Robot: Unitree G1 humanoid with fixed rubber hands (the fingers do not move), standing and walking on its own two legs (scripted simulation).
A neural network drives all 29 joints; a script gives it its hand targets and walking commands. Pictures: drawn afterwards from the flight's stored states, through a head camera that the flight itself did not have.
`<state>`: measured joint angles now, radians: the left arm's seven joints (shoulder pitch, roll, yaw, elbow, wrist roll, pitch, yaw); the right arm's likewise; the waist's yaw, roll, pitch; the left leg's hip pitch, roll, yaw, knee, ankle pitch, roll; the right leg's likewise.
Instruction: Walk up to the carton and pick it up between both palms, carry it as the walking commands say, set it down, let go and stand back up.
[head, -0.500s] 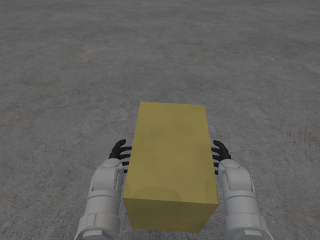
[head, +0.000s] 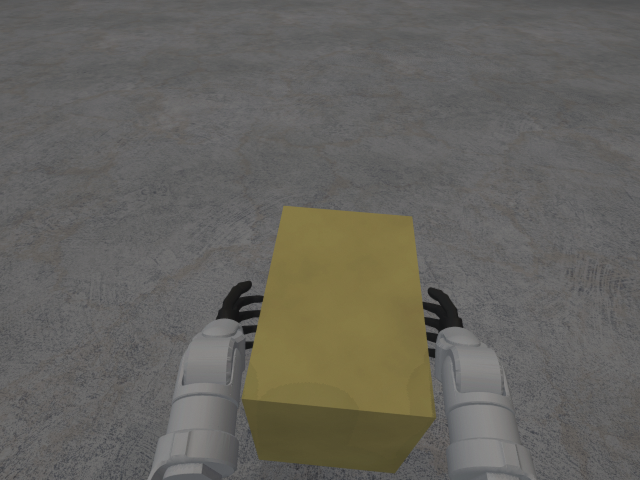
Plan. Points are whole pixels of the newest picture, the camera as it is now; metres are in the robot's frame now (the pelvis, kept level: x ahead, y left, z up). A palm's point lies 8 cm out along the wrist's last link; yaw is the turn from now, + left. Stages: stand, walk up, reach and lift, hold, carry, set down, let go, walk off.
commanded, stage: hold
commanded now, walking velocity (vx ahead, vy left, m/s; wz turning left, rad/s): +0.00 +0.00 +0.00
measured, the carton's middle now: (337, 335) +0.33 -0.01 -0.01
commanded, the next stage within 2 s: carry in 0.24 s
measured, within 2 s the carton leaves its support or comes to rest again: neither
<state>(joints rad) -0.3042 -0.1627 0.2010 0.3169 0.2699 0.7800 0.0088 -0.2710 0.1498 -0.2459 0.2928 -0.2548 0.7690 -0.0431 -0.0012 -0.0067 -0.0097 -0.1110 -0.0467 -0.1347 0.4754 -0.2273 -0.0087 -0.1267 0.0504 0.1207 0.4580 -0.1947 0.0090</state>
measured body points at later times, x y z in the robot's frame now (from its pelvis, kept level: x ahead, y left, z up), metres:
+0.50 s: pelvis +0.00 +0.00 -0.02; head +0.00 +0.00 +0.43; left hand +0.34 +0.12 +0.06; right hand +0.32 -0.17 +0.05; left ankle +0.03 +0.13 -0.74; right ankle +0.04 -0.12 -0.74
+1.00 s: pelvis -0.04 -0.02 -0.01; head -0.01 -0.03 +0.44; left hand +0.32 -0.02 +0.06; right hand +0.22 -0.30 +0.06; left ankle -0.01 +0.12 -0.69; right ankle -0.01 -0.12 -0.74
